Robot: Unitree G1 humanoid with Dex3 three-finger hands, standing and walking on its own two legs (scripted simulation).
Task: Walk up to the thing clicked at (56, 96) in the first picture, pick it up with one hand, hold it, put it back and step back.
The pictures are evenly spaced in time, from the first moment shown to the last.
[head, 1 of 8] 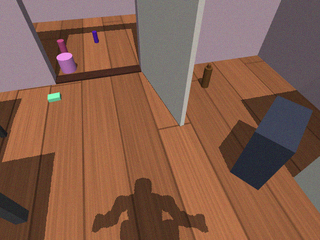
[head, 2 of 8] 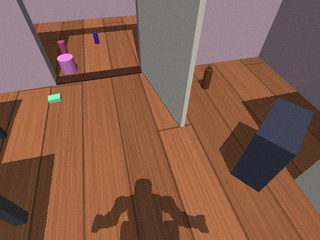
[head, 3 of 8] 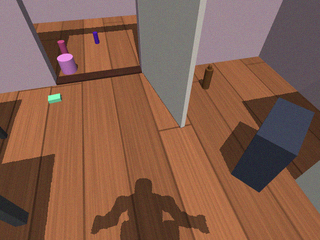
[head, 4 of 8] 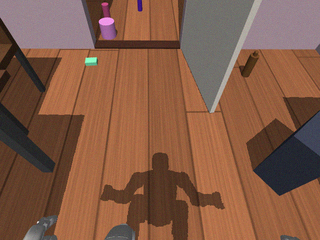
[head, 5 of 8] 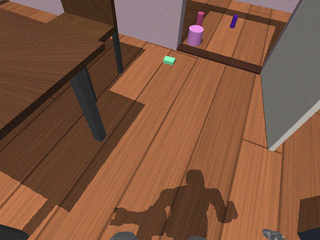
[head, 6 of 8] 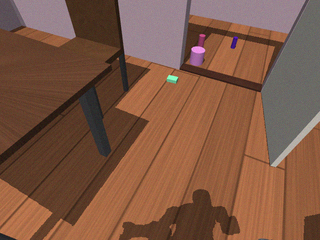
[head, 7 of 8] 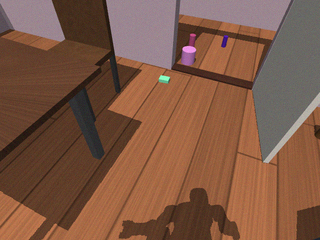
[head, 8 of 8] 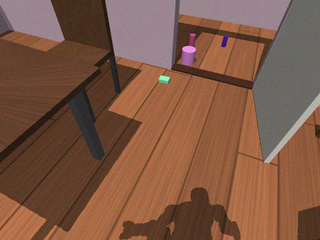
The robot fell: no
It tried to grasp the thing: no
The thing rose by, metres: 0.00
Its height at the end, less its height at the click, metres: +0.00
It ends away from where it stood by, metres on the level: 0.00
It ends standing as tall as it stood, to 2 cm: yes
